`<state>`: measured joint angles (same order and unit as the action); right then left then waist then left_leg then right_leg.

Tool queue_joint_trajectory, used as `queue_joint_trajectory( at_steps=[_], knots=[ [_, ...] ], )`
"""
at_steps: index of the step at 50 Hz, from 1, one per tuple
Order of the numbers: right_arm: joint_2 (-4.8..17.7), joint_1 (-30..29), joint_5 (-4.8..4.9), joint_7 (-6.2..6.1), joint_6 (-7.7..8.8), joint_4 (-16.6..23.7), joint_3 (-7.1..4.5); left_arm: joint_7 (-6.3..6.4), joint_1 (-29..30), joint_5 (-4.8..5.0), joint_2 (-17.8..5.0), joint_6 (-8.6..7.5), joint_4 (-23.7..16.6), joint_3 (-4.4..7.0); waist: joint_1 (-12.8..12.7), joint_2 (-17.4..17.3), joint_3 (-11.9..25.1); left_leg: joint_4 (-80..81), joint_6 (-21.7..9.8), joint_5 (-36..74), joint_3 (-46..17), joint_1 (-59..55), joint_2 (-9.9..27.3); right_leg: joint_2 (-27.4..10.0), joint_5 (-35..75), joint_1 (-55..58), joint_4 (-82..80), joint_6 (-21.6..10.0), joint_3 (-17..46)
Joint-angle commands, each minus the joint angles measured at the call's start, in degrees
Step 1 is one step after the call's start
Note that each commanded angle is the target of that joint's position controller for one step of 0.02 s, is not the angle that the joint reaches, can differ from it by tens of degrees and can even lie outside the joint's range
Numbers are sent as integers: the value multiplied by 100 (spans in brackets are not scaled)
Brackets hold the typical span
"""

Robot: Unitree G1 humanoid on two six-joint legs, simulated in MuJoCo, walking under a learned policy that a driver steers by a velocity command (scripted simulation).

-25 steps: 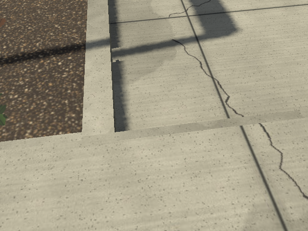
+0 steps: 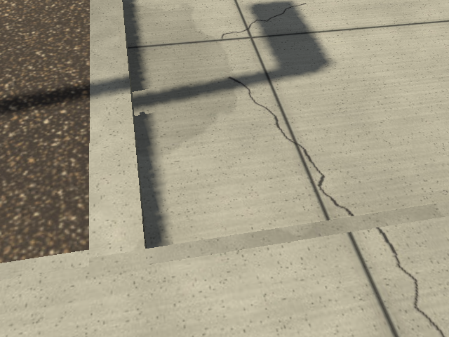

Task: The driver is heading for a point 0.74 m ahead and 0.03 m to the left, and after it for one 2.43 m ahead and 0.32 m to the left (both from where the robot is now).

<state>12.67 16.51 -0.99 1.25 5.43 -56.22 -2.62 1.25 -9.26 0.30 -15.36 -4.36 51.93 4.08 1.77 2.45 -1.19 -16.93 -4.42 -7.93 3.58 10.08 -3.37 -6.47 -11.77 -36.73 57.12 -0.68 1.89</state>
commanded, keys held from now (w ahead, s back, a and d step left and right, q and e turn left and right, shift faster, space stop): no key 0.50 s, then w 0.42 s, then no key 0.08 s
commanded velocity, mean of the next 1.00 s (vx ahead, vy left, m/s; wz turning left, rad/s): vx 0.21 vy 0.00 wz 0.00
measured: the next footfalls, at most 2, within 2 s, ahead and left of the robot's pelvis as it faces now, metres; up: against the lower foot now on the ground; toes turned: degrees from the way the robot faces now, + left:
right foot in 0.24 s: +0.23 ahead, -0.15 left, +0.00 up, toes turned -2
left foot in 1.12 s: +0.41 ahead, +0.11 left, +0.00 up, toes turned +3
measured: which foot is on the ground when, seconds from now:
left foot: down 0.00-0.76, up 0.78-1.00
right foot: up 0.00-0.22, down 0.24-1.00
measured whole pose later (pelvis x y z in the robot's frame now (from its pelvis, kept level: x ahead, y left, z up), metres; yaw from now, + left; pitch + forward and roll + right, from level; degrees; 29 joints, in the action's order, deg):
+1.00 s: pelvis +0.23 -0.04 +0.00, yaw +1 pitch -1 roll -2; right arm 11.2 9.9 -4.3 2.9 4.3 -52.9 -2.8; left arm -1.1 -24.8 -3.4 -8.8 -5.8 58.9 1.1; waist -3.3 -1.6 -2.5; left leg -48.5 -3.4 -15.1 -0.8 29.5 5.5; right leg 2.9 -11.5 -1.8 14.8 -2.5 -3.3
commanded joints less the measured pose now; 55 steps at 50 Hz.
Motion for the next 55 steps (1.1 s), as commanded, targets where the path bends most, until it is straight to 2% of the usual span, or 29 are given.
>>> queue_joint_trajectory(
  at_steps=[1, 4, 5, 7, 11, 12, 13, 14, 15, 16, 17, 19, 25, 27, 29, 33, 34, 36, 37, 38, 39, 40, 41, 42, 44, 45, 48, 52, 55],
  knots=[
    [790, -374, 6, -121, 30, 319, -106, 3, -361, -41, -65, 42, -115, 3, -331, -644, 286, 420, -695, 3861, -332, 268, 1277, 42, 909, 684, -1100, 80, -92],
    [904, -123, 35, -163, -35, 160, -109, -37, 116, -17, -71, 79, -199, -30, -105, -671, 383, 333, -642, 3542, -310, 5, 1306, 222, 1414, 1034, -1941, 85, -156],
    [782, 192, -393, 172, 180, 121, -127, -334, -206, -602, -58, 83, -206, -135, -254, -604, 18, 376, -1193, 3484, -667, -173, 1670, 147, 1346, 659, -1818, 221, -82],
    [911, 3, -314, 327, 265, 156, -257, -359, -53, -491, -302, 87, -262, -57, -248, -514, 128, 185, -1222, 3678, -803, -907, 1941, -51, 850, 326, -2069, 191, 191],
    [789, -389, -23, 255, 136, 290, -256, -289, 457, -185, -313, -63, -342, -68, -277, -311, 376, -545, -595, 2855, -623, -813, 1436, 209, 1580, 1517, -3223, -139, -242],
    [776, -121, 63, 313, 95, 300, -267, -277, 498, -99, -527, -175, -334, -9, -162, -84, 663, -866, -328, 2787, -457, -616, 954, 321, 2857, 2275, -3418, -420, -362],
    [538, 695, 81, 285, 66, 291, -210, -300, 608, 16, -912, -259, -447, 23, 273, 366, 1534, -1182, 114, 1792, -149, -290, 440, -311, 4888, 3563, -3034, -1242, 199],
    [191, 1051, 108, 274, 75, 253, -63, -425, 447, 109, -486, -256, -397, -181, 275, 687, 2185, -1269, 548, 186, -208, 327, 356, -1016, 4776, 4531, -2974, -1679, 1194],
    [440, 528, 74, 251, -19, 407, -152, -516, 297, 114, -281, -179, -197, -231, 171, 405, 1627, -1149, 745, -872, -216, 294, 400, -1012, 4204, 3928, -3114, -1387, 1338],
    [464, 297, 69, 228, -119, 515, -188, -595, 604, 140, -519, -139, -170, -179, 319, 271, 1009, -943, 840, -1055, -179, 87, 511, -733, 3637, 3109, -3143, -948, 987],
    [606, 201, 83, 215, -173, 551, -223, -656, 702, 123, -686, -78, -183, -98, 246, 309, 809, -832, 817, -966, -213, 141, 524, -424, 3075, 2955, -3050, -689, 696],
    [694, 162, 80, 181, -138, 595, -247, -698, 630, 28, -649, -42, -179, -74, 98, 193, 809, -834, 709, -593, -148, 260, 533, -269, 2614, 3011, -2935, -614, 583],
    [749, -249, 88, 236, -55, 682, -300, -521, 948, 18, -702, -105, -268, -25, -19, -64, 753, -949, 556, -628, -162, 476, 633, -12, 2109, 2967, -2746, -494, 285],
    [792, -50, 12, 234, -79, 578, -330, -462, 827, -27, -763, -71, -196, 30, -59, -105, 460, -728, 400, -1749, -204, 678, 658, 60, 409, 2881, -2968, -536, 289],
    [979, -4, -155, 135, -64, 542, -416, -317, 859, -146, -938, -56, -237, 152, -66, -334, -40, -393, -126, -2808, -574, 827, 913, 243, -1687, 2409, -3148, -638, 267],
    [957, -52, -111, -30, 95, 484, -404, -211, 1531, -276, -288, -169, -532, 54, 118, -958, -593, 287, -991, -1975, -1541, -365, 1831, 801, -490, 1289, -2429, -632, -615],
    [988, -148, -81, -42, 78, 502, -392, -224, 1412, -302, -271, -200, -533, 71, 17, -962, -589, 210, -959, -1372, -1480, -519, 1893, 836, -372, 1387, -2394, -692, -755],
    [1084, -170, -155, -26, 39, 496, -389, -271, 730, -303, -438, -250, -375, 171, -311, -783, -245, -595, -656, 101, -835, -168, 1404, 970, 172, 2601, -2436, -877, -811],
    [1025, -7, -259, 34, 32, 481, -371, -284, 129, -305, -604, -277, -206, 216, -481, -385, 179, -1537, -361, 490, -424, 322, 907, 788, 740, 3600, -2549, -1108, -256],
    [779, 177, -359, 135, 38, 469, -300, -252, -1073, -343, -723, -265, 82, 206, -839, 336, 859, -2993, 43, -521, -224, 1562, 287, -48, 652, 5307, -3091, -1720, 1385],
    [533, -34, -385, 233, 56, 509, -229, -262, -2550, -449, -798, -270, 434, 186, -1407, 802, 958, -4808, 155, -3005, -743, 2791, -72, -1137, 447, 6138, -4150, -2261, 3352],
    [371, -592, -290, 209, 153, 679, -186, -267, -2544, -475, -878, -389, 523, 175, -1311, 343, -126, -5591, -69, -2620, -1322, 3833, 235, -1397, -188, 5505, -4388, -2076, 3442],
    [507, -682, -292, 127, 199, 601, -194, -261, -1925, -426, -612, -383, 489, 96, -998, -64, -465, -5726, -243, -2024, -1277, 3736, 574, -1337, -561, 4718, -4479, -1882, 2855],
    [599, -628, -398, 65, 199, 552, -224, -260, -1382, -401, -217, -336, 359, -43, -715, -144, -409, -5514, -379, -1732, -1103, 3307, 732, -1148, -786, 4134, -4687, -1775, 2387],
    [183, -376, -517, 16, 56, 442, -123, -195, -759, -383, 178, -237, 195, -232, -247, -63, -587, -4847, -348, -1387, -980, 2453, 1066, -946, -797, 2959, -5214, -1509, 1672],
    [169, -283, -500, 31, -14, 406, -131, -135, -658, -378, 194, -219, 130, -255, -127, -68, -555, -4535, -255, -1263, -834, 2130, 1041, -785, -694, 2668, -5391, -1399, 1317],
    [95, -506, -297, 199, -95, 492, -62, -161, -381, -364, -325, -288, -4, -140, -38, 78, -434, -3204, 141, -627, -239, 776, 844, -164, 379, 1539, -5335, -1180, 70],
    [332, -816, -195, 95, -85, 679, -73, -413, -1036, -303, -566, -300, 253, 42, -208, 50, -393, -1905, 364, 237, -410, 1137, 860, -732, 977, 2521, -4709, -1387, 360],
    [596, -836, -126, 19, 89, 698, -201, -415, -878, -243, -375, -238, 246, 44, -114, 9, -181, -1417, 65, 677, -220, 370, 621, -516, 875, 2374, -3941, -1015, 292]
  ],
)
Velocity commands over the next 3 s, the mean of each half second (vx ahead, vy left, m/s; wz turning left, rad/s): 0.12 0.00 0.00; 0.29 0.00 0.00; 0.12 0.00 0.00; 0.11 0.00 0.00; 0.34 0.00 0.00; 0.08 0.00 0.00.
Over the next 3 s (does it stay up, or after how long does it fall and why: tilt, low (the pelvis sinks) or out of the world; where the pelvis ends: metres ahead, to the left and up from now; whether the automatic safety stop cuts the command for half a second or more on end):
stays up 0.63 0.03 0.00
